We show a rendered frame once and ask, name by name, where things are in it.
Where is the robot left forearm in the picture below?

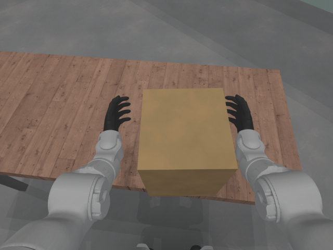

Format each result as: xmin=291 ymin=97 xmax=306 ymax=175
xmin=48 ymin=130 xmax=124 ymax=212

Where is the robot right forearm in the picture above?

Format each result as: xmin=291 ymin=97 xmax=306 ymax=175
xmin=235 ymin=129 xmax=323 ymax=209

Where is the left robot hand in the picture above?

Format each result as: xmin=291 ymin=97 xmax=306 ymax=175
xmin=103 ymin=95 xmax=131 ymax=132

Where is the right robot hand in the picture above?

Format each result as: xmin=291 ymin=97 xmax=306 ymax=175
xmin=225 ymin=94 xmax=254 ymax=133

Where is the robot right upper arm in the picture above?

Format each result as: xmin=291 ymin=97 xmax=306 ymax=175
xmin=254 ymin=170 xmax=333 ymax=250

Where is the robot left upper arm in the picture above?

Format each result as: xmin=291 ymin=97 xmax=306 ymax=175
xmin=0 ymin=172 xmax=110 ymax=250

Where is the carton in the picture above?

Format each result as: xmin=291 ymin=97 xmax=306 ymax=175
xmin=137 ymin=88 xmax=238 ymax=196

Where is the table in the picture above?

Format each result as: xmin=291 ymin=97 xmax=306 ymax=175
xmin=0 ymin=51 xmax=302 ymax=205

